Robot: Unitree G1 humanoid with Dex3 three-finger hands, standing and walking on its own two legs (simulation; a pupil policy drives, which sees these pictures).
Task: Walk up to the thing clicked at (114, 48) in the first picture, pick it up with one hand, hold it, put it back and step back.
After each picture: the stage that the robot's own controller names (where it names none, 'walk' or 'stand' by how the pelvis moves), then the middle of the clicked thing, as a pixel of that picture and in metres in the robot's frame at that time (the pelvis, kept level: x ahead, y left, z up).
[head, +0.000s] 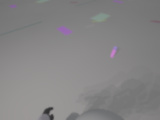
stand; (113, 52) +1.37 -0.43 -0.66
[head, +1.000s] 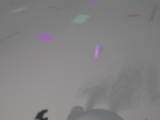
walk; (96, 51) +1.31 +0.01 -0.63
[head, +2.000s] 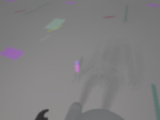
walk; (77, 66) +0.86 +0.30 -0.64
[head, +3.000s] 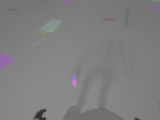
walk; (74, 80) +0.57 +0.23 -0.63
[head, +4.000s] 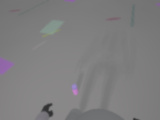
stand; (75, 89) +0.42 +0.22 -0.64
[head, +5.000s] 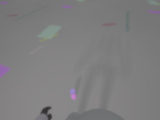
stand; (73, 94) +0.40 +0.22 -0.65
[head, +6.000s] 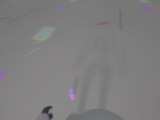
stand; (71, 94) +0.40 +0.25 -0.65
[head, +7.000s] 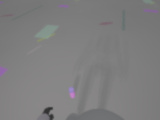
stand; (72, 92) +0.42 +0.24 -0.66
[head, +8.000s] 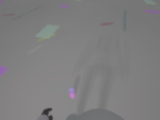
stand; (72, 93) +0.41 +0.23 -0.66
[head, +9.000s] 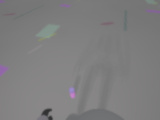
go down; (72, 93) +0.41 +0.23 -0.66
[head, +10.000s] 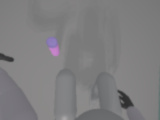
go down; (54, 48) +0.48 +0.28 -0.25
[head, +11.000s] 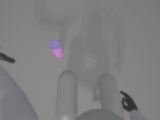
close in; (57, 49) +0.48 +0.29 -0.25
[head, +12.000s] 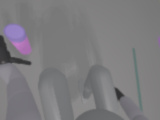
close in; (21, 42) +0.46 +0.34 -0.16
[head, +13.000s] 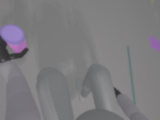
lift; (17, 43) +0.44 +0.33 -0.16
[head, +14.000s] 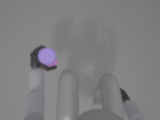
lift; (50, 59) +0.34 +0.29 -0.04
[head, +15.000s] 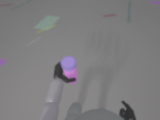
hold; (70, 72) +0.31 +0.15 +0.08
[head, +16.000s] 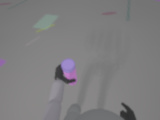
hold; (70, 74) +0.31 +0.15 +0.04
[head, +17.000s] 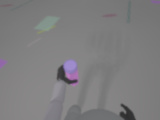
hold; (72, 74) +0.31 +0.14 +0.03
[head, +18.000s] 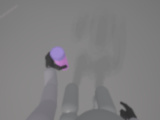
crouch; (61, 60) +0.40 +0.21 -0.03
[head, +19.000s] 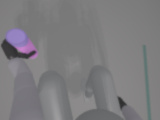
lower; (26, 47) +0.44 +0.31 -0.14
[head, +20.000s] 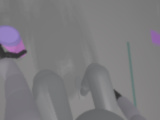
lower; (15, 45) +0.44 +0.32 -0.16
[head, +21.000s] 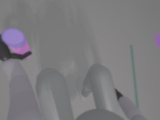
lower; (20, 47) +0.42 +0.32 -0.16
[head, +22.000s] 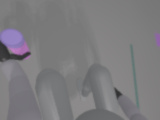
lower; (19, 48) +0.42 +0.32 -0.16
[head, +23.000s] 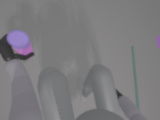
rest; (24, 48) +0.42 +0.31 -0.16
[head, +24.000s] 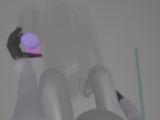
open; (33, 48) +0.43 +0.29 -0.17
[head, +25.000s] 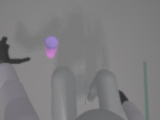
stand; (51, 49) +0.44 +0.27 -0.19
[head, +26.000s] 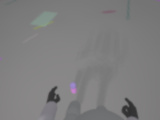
stand; (73, 88) +0.40 +0.18 -0.56
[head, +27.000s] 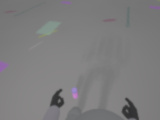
stand; (74, 93) +0.40 +0.18 -0.60
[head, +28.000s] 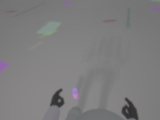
stand; (75, 93) +0.40 +0.18 -0.60
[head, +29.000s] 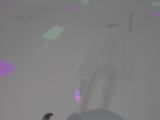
stand; (77, 95) +0.41 +0.17 -0.66
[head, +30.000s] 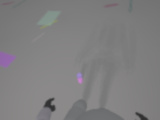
walk; (79, 78) +0.52 +0.19 -0.64
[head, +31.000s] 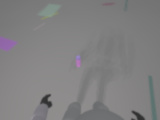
walk; (78, 61) +0.82 +0.20 -0.64
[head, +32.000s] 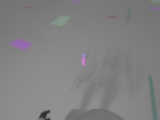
stand; (83, 59) +1.05 +0.19 -0.64
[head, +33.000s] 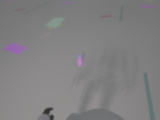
stand; (79, 61) +1.03 +0.22 -0.66
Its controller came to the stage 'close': yes
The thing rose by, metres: 0.69
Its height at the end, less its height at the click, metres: +0.00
